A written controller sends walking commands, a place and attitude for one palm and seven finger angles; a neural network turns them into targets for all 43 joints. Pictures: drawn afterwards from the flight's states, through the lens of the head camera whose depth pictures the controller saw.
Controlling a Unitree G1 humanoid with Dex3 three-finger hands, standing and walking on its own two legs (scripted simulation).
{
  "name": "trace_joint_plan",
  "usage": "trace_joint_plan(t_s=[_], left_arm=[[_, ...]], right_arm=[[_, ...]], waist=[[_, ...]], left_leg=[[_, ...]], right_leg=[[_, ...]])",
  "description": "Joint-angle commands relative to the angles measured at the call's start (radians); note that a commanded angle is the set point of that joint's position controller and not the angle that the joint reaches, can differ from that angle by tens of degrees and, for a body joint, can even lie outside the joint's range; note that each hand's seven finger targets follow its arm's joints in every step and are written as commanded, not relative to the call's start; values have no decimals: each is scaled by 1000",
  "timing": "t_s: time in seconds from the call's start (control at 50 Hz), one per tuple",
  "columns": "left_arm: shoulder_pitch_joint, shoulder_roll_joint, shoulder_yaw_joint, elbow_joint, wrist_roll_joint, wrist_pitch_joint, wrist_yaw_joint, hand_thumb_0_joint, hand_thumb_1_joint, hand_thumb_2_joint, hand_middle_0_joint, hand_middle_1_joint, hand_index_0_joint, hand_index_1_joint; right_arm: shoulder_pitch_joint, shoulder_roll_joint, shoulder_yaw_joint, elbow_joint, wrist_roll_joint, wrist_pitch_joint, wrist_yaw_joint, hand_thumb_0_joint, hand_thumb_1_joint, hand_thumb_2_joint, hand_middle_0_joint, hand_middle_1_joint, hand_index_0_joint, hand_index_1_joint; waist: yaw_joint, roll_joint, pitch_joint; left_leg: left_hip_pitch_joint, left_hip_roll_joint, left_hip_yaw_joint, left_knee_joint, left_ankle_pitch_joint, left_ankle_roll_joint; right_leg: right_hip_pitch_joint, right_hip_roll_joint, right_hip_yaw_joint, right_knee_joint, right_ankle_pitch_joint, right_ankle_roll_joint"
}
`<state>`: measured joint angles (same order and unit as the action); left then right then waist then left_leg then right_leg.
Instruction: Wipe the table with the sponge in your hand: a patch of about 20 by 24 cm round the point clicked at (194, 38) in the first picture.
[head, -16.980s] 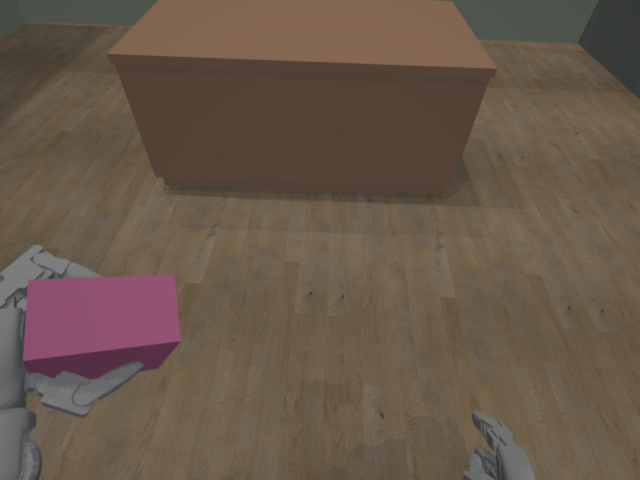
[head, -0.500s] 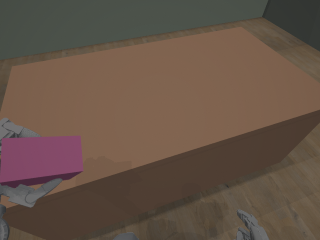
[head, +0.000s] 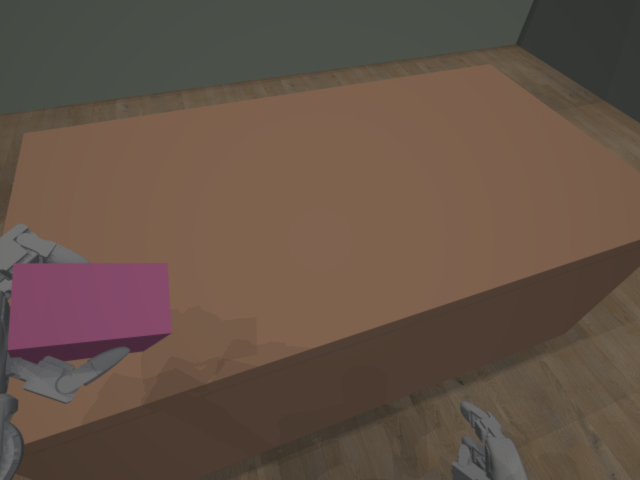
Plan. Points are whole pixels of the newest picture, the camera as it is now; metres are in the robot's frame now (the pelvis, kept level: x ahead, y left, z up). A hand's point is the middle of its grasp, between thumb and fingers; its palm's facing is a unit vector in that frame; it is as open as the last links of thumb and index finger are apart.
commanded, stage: shuffle to correct the standing spot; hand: left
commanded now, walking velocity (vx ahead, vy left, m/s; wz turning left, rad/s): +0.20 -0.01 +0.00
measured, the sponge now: (112, 314) +0.23 +0.22 +0.15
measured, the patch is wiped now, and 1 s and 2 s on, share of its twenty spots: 0.00 0.00 0.00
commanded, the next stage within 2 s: come to a stop and stand still in 0.44 s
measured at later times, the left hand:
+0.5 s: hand (95, 309) +0.23 +0.23 +0.16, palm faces +0.36 -0.85 -0.39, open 10.5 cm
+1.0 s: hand (63, 302) +0.23 +0.26 +0.17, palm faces +0.30 -0.85 -0.44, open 10.5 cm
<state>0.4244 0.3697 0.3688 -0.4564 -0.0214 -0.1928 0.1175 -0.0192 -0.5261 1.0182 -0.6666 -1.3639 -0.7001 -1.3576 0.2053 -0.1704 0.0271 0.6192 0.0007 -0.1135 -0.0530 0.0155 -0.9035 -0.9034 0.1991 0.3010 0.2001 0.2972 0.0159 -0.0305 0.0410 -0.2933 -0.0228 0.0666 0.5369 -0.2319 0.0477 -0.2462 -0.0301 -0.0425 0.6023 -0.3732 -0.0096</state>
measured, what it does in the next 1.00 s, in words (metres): stands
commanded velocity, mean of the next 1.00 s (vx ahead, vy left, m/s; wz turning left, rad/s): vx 0.10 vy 0.00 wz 0.00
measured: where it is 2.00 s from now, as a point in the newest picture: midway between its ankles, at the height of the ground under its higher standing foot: outside the picture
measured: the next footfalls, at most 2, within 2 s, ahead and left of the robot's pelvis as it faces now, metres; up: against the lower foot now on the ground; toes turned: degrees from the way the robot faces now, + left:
none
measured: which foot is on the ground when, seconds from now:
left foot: down 0.00-1.00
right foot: down 0.00-1.00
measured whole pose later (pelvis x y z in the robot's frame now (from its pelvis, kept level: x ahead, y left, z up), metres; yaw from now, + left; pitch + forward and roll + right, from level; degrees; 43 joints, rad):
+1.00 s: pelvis +0.00 +0.01 +0.01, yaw -2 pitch +0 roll -1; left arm 0.45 0.45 0.40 -0.46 -0.06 -0.27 0.06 -0.02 -0.53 1.02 -0.67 -1.36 -0.70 -1.36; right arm 0.23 -0.19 0.01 0.59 0.02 -0.13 -0.02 0.02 -0.90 -0.90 0.20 0.30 0.20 0.30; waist 0.01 -0.04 0.06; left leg -0.27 0.00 0.05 0.50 -0.23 0.04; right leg -0.19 0.00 -0.04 0.45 -0.25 0.00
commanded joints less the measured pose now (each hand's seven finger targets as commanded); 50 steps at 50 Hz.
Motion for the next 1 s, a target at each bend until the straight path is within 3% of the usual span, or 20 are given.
trace_joint_plan(t_s=[0.0, 0.04, 0.08, 0.14, 0.28, 0.54, 0.56, 0.58, 0.6, 0.62, 0.64, 0.68, 0.7, 0.72, 0.74, 0.8, 0.82, 0.9, 0.92, 0.98], left_arm=[[-18, 180, 106, -306, -6, -71, 22, 0, 100, 1300, -1200, -1600, -1200, -1600], [16, 161, 109, -271, -16, -68, 19, 0, 100, 1300, -1200, -1600, -1200, -1600], [31, 168, 126, -269, -28, -65, 21, 0, 100, 1300, -1200, -1600, -1200, -1600], [-12, 161, 115, -257, -28, -62, 23, 0, 100, 1300, -1200, -1600, -1200, -1600], [-47, 137, 70, -237, -20, -53, 23, 0, 100, 1300, -1200, -1600, -1200, -1600], [-6, 158, 96, -254, -33, -47, 27, 0, 100, 1300, -1200, -1600, -1200, -1600], [-912, 847, 643, -297, 71, -97, 34, 0, 100, 1300, -1200, -1600, -1200, -1600], [-443, 294, 212, 148, 13, -71, -11, 0, 100, 1300, -1200, -1600, -1200, -1600], [-386, 199, 139, 30, -9, -73, -15, 0, 100, 1300, -1200, -1600, -1200, -1600], [-346, 174, 99, -3, -12, -108, -17, 0, 100, 1300, -1200, -1600, -1200, -1600], [-247, 140, 63, -31, -25, -110, -20, 0, 100, 1300, -1200, -1600, -1200, -1600], [-125, 132, 37, -139, -26, -114, -20, 0, 100, 1300, -1200, -1600, -1200, -1600], [-60, 139, 51, -156, -29, -114, -19, 0, 100, 1300, -1200, -1600, -1200, -1600], [-59, 133, 45, -184, -27, -122, -23, 0, 100, 1300, -1200, -1600, -1200, -1600], [-60, 172, 84, -208, -23, -126, -24, 0, 100, 1300, -1200, -1600, -1200, -1600], [-41, 301, 230, -243, -31, -131, -7, 0, 100, 1300, -1200, -1600, -1200, -1600], [-50, 266, 217, -241, -45, -139, -9, 0, 100, 1300, -1200, -1600, -1200, -1600], [-38, 268, 217, -244, -60, -138, -13, 0, 100, 1300, -1200, -1600, -1200, -1600], [-48, 228, 179, -220, -60, -139, -17, 0, 100, 1300, -1200, -1600, -1200, -1600], [-73, 178, 110, -182, -51, -127, -22, 0, 100, 1300, -1200, -1600, -1200, -1600]], right_arm=[[-95, -148, -47, -166, 1, -59, -10, 0, -900, -900, 200, 300, 200, 300], [-83, -149, -59, -171, 5, -48, -9, 0, -900, -900, 200, 300, 200, 300], [-80, -147, -62, -169, 3, -37, -11, 0, -900, -900, 200, 300, 200, 300], [-93, -143, -53, -169, 3, -35, -24, 0, -900, -900, 200, 300, 200, 300], [-95, -148, -57, -171, 6, -37, -29, 0, -900, -900, 200, 300, 200, 300], [-100, -144, -56, -178, 6, -22, -29, 0, -900, -900, 200, 300, 200, 300], [22, -141, -98, -138, -13, -63, -14, 0, -900, -900, 200, 300, 200, 300], [-49, -60, -54, -119, -13, -62, -7, 0, -900, -900, 200, 300, 200, 300], [-69, -120, -78, -176, 30, -66, 14, 0, -900, -900, 200, 300, 200, 300], [-3, -115, -69, -160, 29, -71, 24, 0, -900, -900, 200, 300, 200, 300], [-24, -135, -78, -162, 29, -72, 38, 0, -900, -900, 200, 300, 200, 300], [-66, -157, -93, -181, 27, -74, 54, 0, -900, -900, 200, 300, 200, 300], [-87, -150, -83, -182, 29, -75, 62, 0, -900, -900, 200, 300, 200, 300], [-86, -148, -76, -194, 21, -74, 68, 0, -900, -900, 200, 300, 200, 300], [-91, -147, -77, -200, 20, -75, 71, 0, -900, -900, 200, 300, 200, 300], [-83, -150, -68, -197, 24, -67, 49, 0, -900, -900, 200, 300, 200, 300], [-74, -147, -69, -198, 19, -68, 41, 0, -900, -900, 200, 300, 200, 300], [-78, -140, -62, -199, 23, -72, 17, 0, -900, -900, 200, 300, 200, 300], [-69, -141, -58, -194, 17, -73, 17, 0, -900, -900, 200, 300, 200, 300], [-68, -151, -60, -186, 16, -84, 17, 0, -900, -900, 200, 300, 200, 300]], waist=[[-2, 166, -188], [-13, 43, -179], [-18, 56, -175], [-16, 148, -150], [-16, 89, -141], [-18, 79, -152], [55, -124, -16], [7, -165, -119], [19, 54, -162], [4, 84, -187], [6, 87, -173], [21, 70, -194], [17, 141, -194], [18, 142, -181], [26, 114, -159], [17, 38, -160], [8, 18, -197], [7, 138, -220], [6, 145, -215], [8, 103, -176]], left_leg=[[84, 188, -187, -107, 258, 34], [1, 124, -139, -86, 84, 3], [36, 104, -119, -82, 31, -4], [37, 147, -165, -154, 20, 10], [35, 135, -154, -133, 15, 16], [53, 120, -131, -90, 112, 7], [-62, 126, 10, 147, 7, -9], [-84, 9, -50, 187, -37, -33], [-38, 19, -40, 77, 3, -26], [20, 17, 11, 38, -1, -25], [79, 17, -6, -43, 88, -16], [233, 96, -87, -58, 386, 27], [278, 143, -155, -78, 458, 56], [198, 181, -208, -120, 459, 74], [131, 195, -200, -134, 441, 64], [55, 118, -121, -62, 314, -2], [72, 93, -115, -43, 315, -12], [161, 105, -120, -84, 368, -20], [151, 111, -121, -98, 356, -20], [119, 118, -133, -139, 232, -22]], right_leg=[[118, -9, -18, -211, 227, -11], [155, -38, 65, -192, 285, -39], [85, -63, 124, -193, 258, -59], [66, -22, 66, -146, 230, -35], [74, -30, 75, -175, 247, -34], [74, -48, 91, -181, 319, -41], [-59, -74, 217, -326, 246, -16], [50, -200, 377, -272, 268, -142], [144, -215, 389, -207, 447, -157], [165, -175, 285, -193, 497, -136], [171, -127, 205, -145, 551, -83], [81, -48, 104, -60, 549, 6], [6, -15, 57, 15, 471, 14], [20, 0, 19, 35, 315, 14], [54, 0, 15, -19, 223, 6], [139, -46, 60, -173, 415, -21], [153, -58, 79, -175, 458, -32], [110, -50, 80, -179, 444, -23], [111, -43, 64, -184, 413, -18], [101, -36, 66, -217, 331, -9]])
